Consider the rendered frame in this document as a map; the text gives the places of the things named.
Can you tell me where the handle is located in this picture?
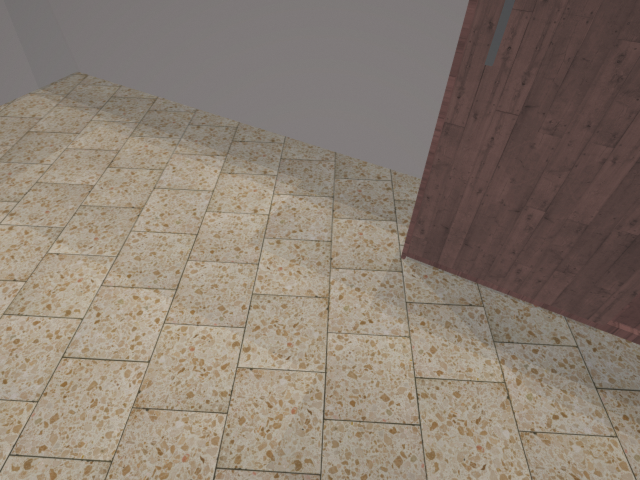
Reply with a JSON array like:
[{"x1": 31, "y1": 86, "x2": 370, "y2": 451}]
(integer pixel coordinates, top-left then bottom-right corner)
[{"x1": 484, "y1": 0, "x2": 515, "y2": 66}]

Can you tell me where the wardrobe door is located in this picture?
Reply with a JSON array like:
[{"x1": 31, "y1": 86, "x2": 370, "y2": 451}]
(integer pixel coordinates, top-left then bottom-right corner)
[
  {"x1": 611, "y1": 293, "x2": 640, "y2": 330},
  {"x1": 408, "y1": 0, "x2": 640, "y2": 326}
]

